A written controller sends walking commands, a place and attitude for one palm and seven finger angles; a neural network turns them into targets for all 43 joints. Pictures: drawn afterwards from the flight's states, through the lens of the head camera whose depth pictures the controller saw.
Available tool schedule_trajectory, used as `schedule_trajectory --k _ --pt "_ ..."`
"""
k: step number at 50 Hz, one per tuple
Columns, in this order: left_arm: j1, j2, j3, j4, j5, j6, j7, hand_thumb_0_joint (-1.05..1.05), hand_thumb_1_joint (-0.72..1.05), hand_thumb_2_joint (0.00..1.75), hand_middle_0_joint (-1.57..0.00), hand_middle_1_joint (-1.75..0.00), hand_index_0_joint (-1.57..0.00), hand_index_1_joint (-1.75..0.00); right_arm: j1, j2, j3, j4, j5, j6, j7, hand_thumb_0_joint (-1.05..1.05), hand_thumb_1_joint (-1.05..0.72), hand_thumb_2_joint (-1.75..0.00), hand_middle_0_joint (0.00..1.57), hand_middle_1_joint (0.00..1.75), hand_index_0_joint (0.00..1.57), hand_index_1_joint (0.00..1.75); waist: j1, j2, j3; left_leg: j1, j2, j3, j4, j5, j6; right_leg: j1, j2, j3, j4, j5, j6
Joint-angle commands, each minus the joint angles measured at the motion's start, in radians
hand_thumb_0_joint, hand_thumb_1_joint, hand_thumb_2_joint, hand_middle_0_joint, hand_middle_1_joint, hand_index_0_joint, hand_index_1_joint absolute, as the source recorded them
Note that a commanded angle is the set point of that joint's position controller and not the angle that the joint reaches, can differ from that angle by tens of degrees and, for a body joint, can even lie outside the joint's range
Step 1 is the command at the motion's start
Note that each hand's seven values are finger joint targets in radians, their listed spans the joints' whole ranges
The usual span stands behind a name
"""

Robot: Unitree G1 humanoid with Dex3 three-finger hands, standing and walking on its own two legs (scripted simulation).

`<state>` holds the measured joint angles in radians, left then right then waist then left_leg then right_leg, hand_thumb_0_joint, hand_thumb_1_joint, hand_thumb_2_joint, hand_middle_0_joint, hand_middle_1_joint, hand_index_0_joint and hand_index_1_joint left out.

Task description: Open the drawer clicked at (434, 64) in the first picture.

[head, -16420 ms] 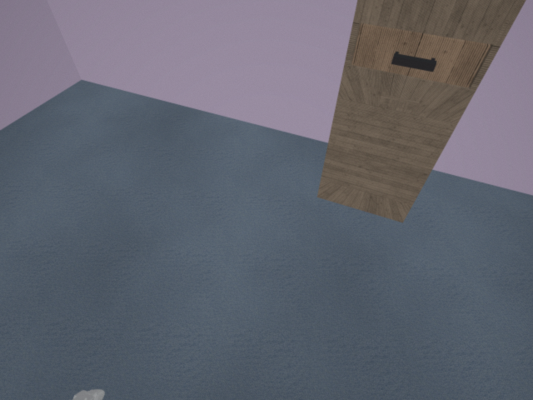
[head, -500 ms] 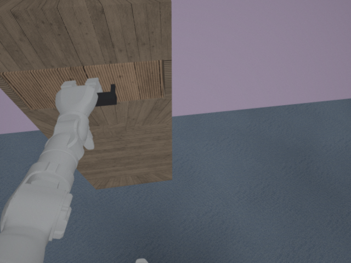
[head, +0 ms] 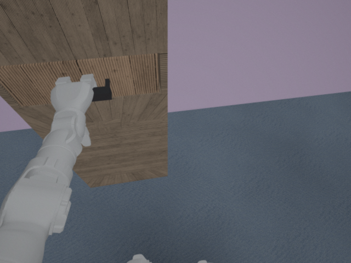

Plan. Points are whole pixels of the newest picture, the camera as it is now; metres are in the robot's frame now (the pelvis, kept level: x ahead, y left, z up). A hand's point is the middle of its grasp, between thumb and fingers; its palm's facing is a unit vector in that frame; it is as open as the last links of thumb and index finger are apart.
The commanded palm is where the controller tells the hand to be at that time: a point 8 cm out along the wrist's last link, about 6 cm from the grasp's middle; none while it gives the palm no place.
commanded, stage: lower the fingers behind the handle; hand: left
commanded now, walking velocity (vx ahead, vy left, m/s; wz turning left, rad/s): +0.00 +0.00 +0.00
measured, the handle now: (84, 89) +0.54 +0.20 +0.05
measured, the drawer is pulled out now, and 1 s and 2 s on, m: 0.00 0.00 0.02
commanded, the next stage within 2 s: close the thumb around the handle in 0.12 s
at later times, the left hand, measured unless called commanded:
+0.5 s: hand (82, 111) +0.49 +0.21 +0.03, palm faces -0.05 -0.03 -1.00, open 11.6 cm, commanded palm +0.47 +0.20 +0.08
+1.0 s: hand (82, 110) +0.49 +0.21 +0.03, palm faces -0.05 -0.04 -1.00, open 5.9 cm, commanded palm +0.47 +0.20 +0.08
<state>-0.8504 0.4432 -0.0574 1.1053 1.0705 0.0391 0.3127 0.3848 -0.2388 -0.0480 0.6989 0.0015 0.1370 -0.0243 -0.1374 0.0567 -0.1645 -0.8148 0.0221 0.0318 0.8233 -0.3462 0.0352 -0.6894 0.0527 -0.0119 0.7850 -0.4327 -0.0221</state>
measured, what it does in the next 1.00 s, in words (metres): stands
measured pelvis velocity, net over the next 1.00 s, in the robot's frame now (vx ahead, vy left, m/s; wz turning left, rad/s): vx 0.01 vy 0.00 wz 0.00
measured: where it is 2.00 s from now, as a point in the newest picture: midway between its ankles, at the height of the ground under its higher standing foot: outside the picture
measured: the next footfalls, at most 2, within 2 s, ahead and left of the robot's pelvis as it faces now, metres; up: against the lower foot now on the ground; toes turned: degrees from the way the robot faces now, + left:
none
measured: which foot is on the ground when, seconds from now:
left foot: down 0.00-1.00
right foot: down 0.00-1.00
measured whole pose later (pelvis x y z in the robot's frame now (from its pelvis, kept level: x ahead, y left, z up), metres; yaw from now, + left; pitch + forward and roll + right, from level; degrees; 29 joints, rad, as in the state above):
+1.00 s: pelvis +0.01 +0.00 +0.00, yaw +0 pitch +19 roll -2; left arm -0.83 0.44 -0.06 1.07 1.06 0.04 0.31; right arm 0.38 -0.25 -0.05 0.70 0.00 0.14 -0.02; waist -0.13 0.06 -0.16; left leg -0.80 0.02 0.03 0.81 -0.35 0.03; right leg -0.67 0.05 -0.01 0.77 -0.44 -0.02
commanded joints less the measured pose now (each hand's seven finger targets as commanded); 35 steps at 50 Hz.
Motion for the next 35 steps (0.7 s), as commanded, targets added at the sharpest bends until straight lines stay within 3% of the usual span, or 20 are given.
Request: schedule_trajectory --k 1,3,7,9,11,13,16,17,18,24,27,30,31,33,35 --pt "-0.386 0.239 0.064 -0.17 -0.001 -0.01 0.032 0.0 -0.5 0.3 -0.3 -1.2 -0.3 -1.2 0.123 -0.166 -0.061 -0.055 -0.005 -0.022 -0.013 0.0 -0.9 -0.9 0.2 0.3 0.2 0.3 0.007 0.017 -0.384 0.384 -0.027 -0.022 -0.042 0.379 0.019 0.066 0.024 -0.003 -0.101 0.388 -0.006" --pt "-0.372 0.255 0.078 -0.172 0.004 -0.009 0.036 0.0 -0.5 0.3 -0.3 -1.2 -0.3 -1.2 0.122 -0.167 -0.06 -0.057 -0.005 -0.018 -0.014 0.0 -0.9 -0.9 0.2 0.3 0.2 0.3 0.012 -0.003 -0.383 0.368 -0.026 -0.022 -0.044 0.384 0.018 0.082 0.023 -0.005 -0.096 0.398 -0.005" --pt "-0.357 0.237 0.075 -0.196 0.002 -0.013 0.047 0.0 -0.5 0.3 -0.3 -1.2 -0.3 -1.2 0.118 -0.168 -0.065 -0.056 -0.006 -0.018 -0.009 0.0 -0.9 -0.9 0.2 0.3 0.2 0.3 0.018 0.018 -0.389 0.4 -0.022 -0.026 -0.045 0.405 0.014 0.064 0.025 -0.011 -0.097 0.392 -0.008" --pt "-0.381 0.201 0.048 -0.196 0.0 -0.009 0.049 0.0 -0.5 0.3 -0.3 -1.2 -0.3 -1.2 0.118 -0.166 -0.065 -0.051 -0.008 -0.018 -0.006 0.0 -0.9 -0.9 0.2 0.3 0.2 0.3 0.006 0.018 -0.381 0.412 -0.02 -0.03 -0.047 0.418 0.013 0.052 0.027 -0.016 -0.099 0.391 -0.01" --pt "-0.38 0.205 0.047 -0.188 0.006 -0.002 0.055 0.0 -0.5 0.3 -0.3 -1.2 -0.3 -1.2 0.117 -0.167 -0.067 -0.051 -0.006 -0.017 -0.006 0.0 -0.9 -0.9 0.2 0.3 0.2 0.3 0.006 0.022 -0.372 0.413 -0.019 -0.032 -0.047 0.41 0.011 0.04 0.028 -0.017 -0.096 0.379 -0.01" --pt "-0.386 0.175 0.026 -0.178 0.003 0.01 0.058 0.0 -0.39 0.35 -0.31 -1.21 -0.31 -1.21 0.114 -0.166 -0.069 -0.048 -0.005 -0.018 -0.004 0.0 -0.9 -0.9 0.2 0.3 0.2 0.3 -0.002 0.018 -0.365 0.422 -0.018 -0.032 -0.05 0.395 0.011 0.024 0.028 -0.018 -0.104 0.356 -0.008" --pt "-0.402 0.212 0.05 -0.17 0.003 0.017 0.056 0.0 -0.22 0.42 -0.32 -1.23 -0.32 -1.23 0.12 -0.17 -0.066 -0.045 -0.005 -0.016 -0.005 0.0 -0.9 -0.9 0.2 0.3 0.2 0.3 0.003 0.025 -0.38 0.423 -0.019 -0.034 -0.05 0.405 0.011 0.036 0.027 -0.017 -0.1 0.367 -0.01" --pt "-0.423 0.184 0.021 -0.17 0.005 0.021 0.053 0.0 -0.16 0.44 -0.32 -1.24 -0.32 -1.24 0.117 -0.17 -0.065 -0.043 -0.005 -0.016 -0.006 0.0 -0.9 -0.9 0.2 0.3 0.2 0.3 -0.013 0.021 -0.37 0.431 -0.016 -0.039 -0.049 0.408 0.011 0.018 0.026 -0.019 -0.1 0.363 -0.009" --pt "-0.412 0.174 0.021 -0.168 0.002 0.024 0.051 0.0 -0.11 0.47 -0.33 -1.24 -0.33 -1.24 0.117 -0.167 -0.066 -0.046 -0.005 -0.016 -0.005 0.0 -0.9 -0.9 0.2 0.3 0.2 0.3 -0.005 0.028 -0.367 0.432 -0.018 -0.038 -0.051 0.406 0.01 0.019 0.027 -0.02 -0.103 0.356 -0.01" --pt "-0.444 0.159 0.003 -0.158 -0.001 0.026 0.036 0.0 0.23 0.61 -0.35 -1.28 -0.35 -1.28 0.117 -0.166 -0.063 -0.044 -0.006 -0.016 -0.009 0.0 -0.9 -0.9 0.2 0.3 0.2 0.3 -0.024 0.007 -0.364 0.427 -0.019 -0.039 -0.044 0.405 0.014 0.017 0.025 -0.016 -0.104 0.368 -0.007" --pt "-0.432 0.196 0.026 -0.153 -0.004 0.022 0.031 0.0 0.4 0.68 -0.36 -1.3 -0.36 -1.3 0.119 -0.169 -0.059 -0.05 -0.003 -0.017 -0.013 0.0 -0.9 -0.9 0.2 0.3 0.2 0.3 -0.016 -0.002 -0.364 0.401 -0.022 -0.032 -0.044 0.378 0.017 0.038 0.023 -0.01 -0.104 0.37 -0.004" --pt "-0.428 0.181 0.013 -0.143 -0.006 0.019 0.024 0.0 0.56 0.76 -0.38 -1.31 -0.38 -1.31 0.12 -0.166 -0.058 -0.05 -0.003 -0.019 -0.015 0.0 -0.9 -0.9 0.2 0.3 0.2 0.3 -0.024 -0.009 -0.359 0.394 -0.024 -0.029 -0.042 0.379 0.02 0.043 0.022 -0.008 -0.106 0.383 -0.002" --pt "-0.424 0.212 0.037 -0.157 -0.002 0.013 0.024 0.0 0.62 0.78 -0.38 -1.32 -0.38 -1.32 0.123 -0.167 -0.058 -0.052 -0.002 -0.018 -0.016 0.0 -0.9 -0.9 0.2 0.3 0.2 0.3 -0.012 -0.007 -0.376 0.391 -0.024 -0.03 -0.038 0.388 0.018 0.053 0.022 -0.007 -0.098 0.392 -0.004" --pt "-0.412 0.176 0.012 -0.168 -0.006 0.011 0.02 0.0 0.73 0.83 -0.39 -1.33 -0.39 -1.33 0.119 -0.162 -0.059 -0.055 -0.004 -0.02 -0.013 0.0 -0.9 -0.9 0.2 0.3 0.2 0.3 -0.012 0.016 -0.371 0.399 -0.025 -0.026 -0.037 0.4 0.018 0.053 0.022 -0.008 -0.1 0.408 -0.005" --pt "-0.394 0.193 0.031 -0.159 -0.006 0.007 0.019 0.0 0.84 0.88 -0.4 -1.34 -0.4 -1.34 0.123 -0.164 -0.06 -0.056 -0.004 -0.018 -0.014 0.0 -0.9 -0.9 0.2 0.3 0.2 0.3 -0.009 -0.004 -0.374 0.396 -0.025 -0.026 -0.035 0.407 0.019 0.06 0.024 -0.007 -0.099 0.412 -0.003"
